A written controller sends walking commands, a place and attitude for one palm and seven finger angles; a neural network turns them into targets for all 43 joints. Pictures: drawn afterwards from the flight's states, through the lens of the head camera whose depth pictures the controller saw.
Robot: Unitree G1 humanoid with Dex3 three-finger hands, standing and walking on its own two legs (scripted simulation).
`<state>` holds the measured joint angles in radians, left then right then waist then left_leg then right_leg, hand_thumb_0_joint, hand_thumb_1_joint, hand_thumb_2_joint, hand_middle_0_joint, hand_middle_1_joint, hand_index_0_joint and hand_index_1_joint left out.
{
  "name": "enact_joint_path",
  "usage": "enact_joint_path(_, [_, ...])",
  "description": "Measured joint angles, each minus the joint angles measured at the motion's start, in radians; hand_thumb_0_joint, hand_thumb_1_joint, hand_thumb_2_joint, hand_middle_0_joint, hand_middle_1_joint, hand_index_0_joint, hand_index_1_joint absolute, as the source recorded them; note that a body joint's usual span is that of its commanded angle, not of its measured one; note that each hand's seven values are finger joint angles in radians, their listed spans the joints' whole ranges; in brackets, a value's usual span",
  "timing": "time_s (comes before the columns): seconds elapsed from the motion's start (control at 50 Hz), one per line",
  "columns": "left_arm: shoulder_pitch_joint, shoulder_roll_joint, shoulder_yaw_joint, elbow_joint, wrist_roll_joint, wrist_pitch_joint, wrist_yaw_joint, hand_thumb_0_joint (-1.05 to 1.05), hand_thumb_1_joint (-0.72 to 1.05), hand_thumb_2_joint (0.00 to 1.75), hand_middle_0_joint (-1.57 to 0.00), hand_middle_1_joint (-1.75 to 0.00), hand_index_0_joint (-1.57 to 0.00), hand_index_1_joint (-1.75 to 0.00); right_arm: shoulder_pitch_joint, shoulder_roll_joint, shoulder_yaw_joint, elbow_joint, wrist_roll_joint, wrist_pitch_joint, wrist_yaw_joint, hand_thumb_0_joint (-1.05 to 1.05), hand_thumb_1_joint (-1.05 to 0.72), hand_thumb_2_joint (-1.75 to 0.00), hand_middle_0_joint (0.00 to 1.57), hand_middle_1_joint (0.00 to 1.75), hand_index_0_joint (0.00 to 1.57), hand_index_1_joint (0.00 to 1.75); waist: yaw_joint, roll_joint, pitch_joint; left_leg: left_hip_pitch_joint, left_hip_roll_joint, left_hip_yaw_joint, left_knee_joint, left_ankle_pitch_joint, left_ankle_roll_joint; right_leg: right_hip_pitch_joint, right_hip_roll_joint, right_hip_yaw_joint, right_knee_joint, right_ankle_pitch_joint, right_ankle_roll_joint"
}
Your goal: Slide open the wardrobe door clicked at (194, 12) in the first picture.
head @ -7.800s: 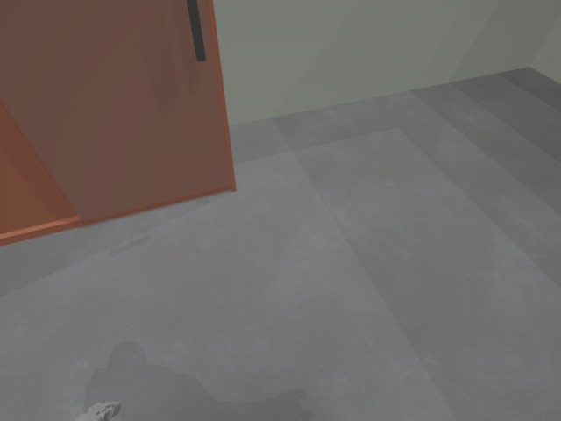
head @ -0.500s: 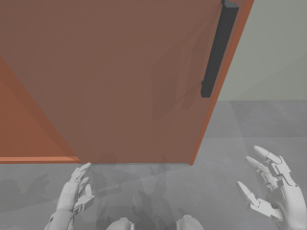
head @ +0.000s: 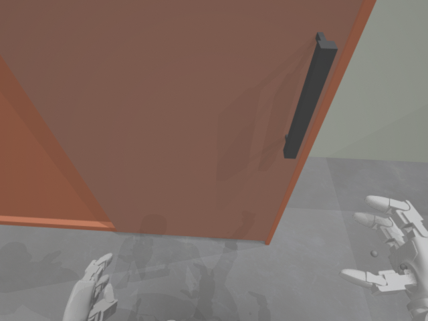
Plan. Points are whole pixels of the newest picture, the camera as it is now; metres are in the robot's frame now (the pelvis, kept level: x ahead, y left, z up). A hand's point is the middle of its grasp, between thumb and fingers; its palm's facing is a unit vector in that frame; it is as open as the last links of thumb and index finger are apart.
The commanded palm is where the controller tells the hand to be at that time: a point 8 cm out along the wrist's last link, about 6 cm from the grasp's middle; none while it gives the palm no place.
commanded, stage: raise the hand with hooked fingers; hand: right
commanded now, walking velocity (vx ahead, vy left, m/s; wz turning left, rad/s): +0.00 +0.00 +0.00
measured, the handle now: (302, 103) +0.53 -0.16 +0.13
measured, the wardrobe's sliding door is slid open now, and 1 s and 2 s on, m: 0.00 0.00 0.00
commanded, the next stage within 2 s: move the hooked fingers beside the handle in 1.02 s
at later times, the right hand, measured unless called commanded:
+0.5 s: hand (408, 210) +0.28 -0.27 +0.13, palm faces +0.07 +1.00 -0.05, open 14.0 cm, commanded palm +0.25 -0.31 +0.14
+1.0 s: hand (402, 201) +0.29 -0.26 +0.14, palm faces +0.07 +1.00 -0.04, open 14.0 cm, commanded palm +0.25 -0.31 +0.14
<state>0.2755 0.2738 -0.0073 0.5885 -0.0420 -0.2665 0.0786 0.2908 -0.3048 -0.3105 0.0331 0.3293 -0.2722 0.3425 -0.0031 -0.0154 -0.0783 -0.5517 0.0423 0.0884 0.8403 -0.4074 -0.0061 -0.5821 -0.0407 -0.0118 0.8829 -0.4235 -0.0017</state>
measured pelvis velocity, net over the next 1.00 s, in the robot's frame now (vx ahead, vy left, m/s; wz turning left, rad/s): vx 0.01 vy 0.01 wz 0.01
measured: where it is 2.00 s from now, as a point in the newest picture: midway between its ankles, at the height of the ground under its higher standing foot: outside the picture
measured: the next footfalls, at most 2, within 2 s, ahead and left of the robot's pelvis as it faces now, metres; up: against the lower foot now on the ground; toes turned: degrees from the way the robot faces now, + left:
none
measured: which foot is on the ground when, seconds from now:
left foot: down 0.00-1.00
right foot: down 0.00-1.00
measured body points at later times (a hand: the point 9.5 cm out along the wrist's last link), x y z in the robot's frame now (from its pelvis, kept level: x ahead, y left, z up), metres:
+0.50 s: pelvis +0.01 +0.01 +0.02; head +0.02 +0.01 +0.47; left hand +0.18 +0.24 -0.05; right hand +0.27 -0.32 +0.14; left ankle +0.01 +0.13 -0.70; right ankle +0.01 -0.12 -0.70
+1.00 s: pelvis +0.01 +0.01 +0.03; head +0.02 +0.02 +0.48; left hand +0.18 +0.25 -0.05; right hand +0.28 -0.32 +0.14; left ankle +0.01 +0.13 -0.70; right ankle +0.01 -0.12 -0.70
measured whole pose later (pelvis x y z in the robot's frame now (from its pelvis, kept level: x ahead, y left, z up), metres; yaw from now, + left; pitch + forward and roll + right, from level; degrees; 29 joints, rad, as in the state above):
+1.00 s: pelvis +0.01 +0.01 +0.03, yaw +1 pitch +3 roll +1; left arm 0.26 0.27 -0.05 0.61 -0.06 -0.25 0.12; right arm -0.02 -0.40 -0.45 0.28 0.34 -0.10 0.46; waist -0.03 -0.03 -0.03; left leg -0.36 0.03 0.08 0.65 -0.34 0.00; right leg -0.37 -0.04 -0.03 0.67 -0.34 0.01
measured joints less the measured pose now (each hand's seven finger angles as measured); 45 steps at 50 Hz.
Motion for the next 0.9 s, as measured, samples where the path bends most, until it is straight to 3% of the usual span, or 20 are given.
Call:
enact_joint_path(0.24, [-0.039,-0.022,-0.046,-0.019,-0.003,0.005,0.012,0.01,0.90,0.90,-0.20,-0.30,-0.21,-0.30,-0.138,-0.047,-0.058,0.083,0.016,0.101,0.049,-0.01,0.42,-0.33,0.29,1.14,0.29,1.14,-0.029,-0.013,0.013,0.101,-0.002,0.006,-0.089,0.029,0.001,0.099,0.003,0.003,-0.088,0.031,0.003])
enact_joint_path(0.46, [-0.029,-0.012,-0.058,0.008,-0.009,0.016,0.032,0.02,0.90,0.90,-0.20,-0.30,-0.21,-0.30,-0.268,-0.094,-0.120,0.195,0.023,0.162,0.110,-0.01,0.50,-0.30,0.30,1.19,0.30,1.19,-0.032,-0.021,0.037,0.159,-0.008,0.007,-0.147,0.053,0.007,0.160,0.000,0.002,-0.151,0.057,0.008])
enact_joint_path(0.64, [-0.009,0.007,-0.045,0.015,-0.017,0.020,0.037,0.02,0.90,0.90,-0.20,-0.30,-0.21,-0.30,-0.330,-0.126,-0.152,0.267,0.035,0.190,0.139,-0.01,0.50,-0.30,0.30,1.20,0.30,1.20,-0.020,-0.019,0.039,0.183,-0.012,-0.003,-0.180,0.068,0.009,0.195,-0.002,-0.009,-0.197,0.075,0.012])
enact_joint_path(0.9, [-0.005,0.001,-0.037,0.015,-0.012,0.018,0.036,0.02,0.90,0.90,-0.20,-0.30,-0.20,-0.30,-0.298,-0.086,-0.147,0.229,0.013,0.164,0.104,-0.01,0.50,-0.30,0.30,1.20,0.30,1.20,-0.021,-0.012,0.044,0.191,-0.015,-0.012,-0.189,0.071,0.011,0.210,-0.005,-0.018,-0.213,0.079,0.013])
